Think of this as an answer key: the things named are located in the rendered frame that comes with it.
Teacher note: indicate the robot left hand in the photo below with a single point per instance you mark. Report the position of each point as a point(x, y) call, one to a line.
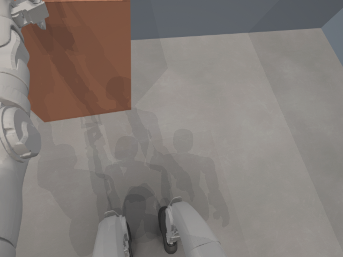
point(24, 12)

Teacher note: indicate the left robot upper arm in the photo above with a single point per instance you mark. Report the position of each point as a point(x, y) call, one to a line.
point(19, 142)

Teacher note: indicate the cabinet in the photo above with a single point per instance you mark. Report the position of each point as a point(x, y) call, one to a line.
point(81, 64)

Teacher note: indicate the right robot thigh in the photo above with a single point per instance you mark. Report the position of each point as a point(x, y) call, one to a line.
point(197, 238)

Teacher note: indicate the robot left forearm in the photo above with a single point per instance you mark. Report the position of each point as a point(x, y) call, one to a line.
point(14, 73)

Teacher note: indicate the right robot foot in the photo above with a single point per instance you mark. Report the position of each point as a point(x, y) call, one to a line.
point(172, 247)

